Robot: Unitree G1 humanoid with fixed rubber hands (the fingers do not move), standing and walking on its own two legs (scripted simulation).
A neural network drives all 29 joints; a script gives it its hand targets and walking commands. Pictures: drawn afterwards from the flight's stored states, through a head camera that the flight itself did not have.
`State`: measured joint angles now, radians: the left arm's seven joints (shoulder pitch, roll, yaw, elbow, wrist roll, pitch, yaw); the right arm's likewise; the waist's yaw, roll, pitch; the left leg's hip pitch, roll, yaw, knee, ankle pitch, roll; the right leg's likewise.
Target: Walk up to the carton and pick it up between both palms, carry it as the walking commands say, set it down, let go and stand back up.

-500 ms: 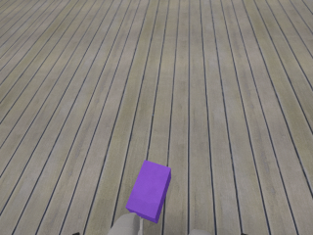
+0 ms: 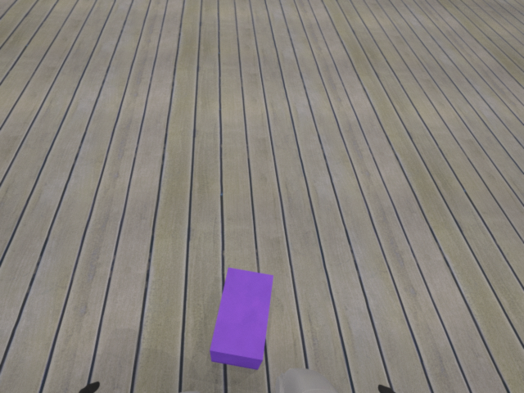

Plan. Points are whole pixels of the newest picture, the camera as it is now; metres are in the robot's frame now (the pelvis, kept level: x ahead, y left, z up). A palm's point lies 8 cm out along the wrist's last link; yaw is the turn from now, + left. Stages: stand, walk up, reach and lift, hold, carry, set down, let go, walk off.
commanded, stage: walk up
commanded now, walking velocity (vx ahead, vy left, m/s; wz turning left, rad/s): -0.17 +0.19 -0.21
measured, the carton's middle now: (242, 317) +0.41 +0.01 -0.68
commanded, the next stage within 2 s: none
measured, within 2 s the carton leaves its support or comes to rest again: neither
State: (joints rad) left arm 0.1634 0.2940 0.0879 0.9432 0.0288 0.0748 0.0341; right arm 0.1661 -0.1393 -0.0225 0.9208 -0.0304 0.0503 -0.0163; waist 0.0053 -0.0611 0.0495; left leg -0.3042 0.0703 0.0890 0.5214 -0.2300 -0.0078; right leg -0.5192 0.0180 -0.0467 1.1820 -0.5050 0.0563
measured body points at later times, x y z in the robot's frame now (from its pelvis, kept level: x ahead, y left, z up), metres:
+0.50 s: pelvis -0.05 +0.08 -0.01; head -0.03 +0.08 +0.44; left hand +0.00 +0.33 -0.16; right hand -0.03 -0.18 -0.15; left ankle -0.05 +0.23 -0.74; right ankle -0.06 -0.06 -0.73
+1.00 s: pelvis -0.07 +0.07 +0.00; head -0.03 +0.07 +0.44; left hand -0.03 +0.30 -0.16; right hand -0.05 -0.17 -0.16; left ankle -0.05 +0.21 -0.74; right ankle -0.07 -0.03 -0.73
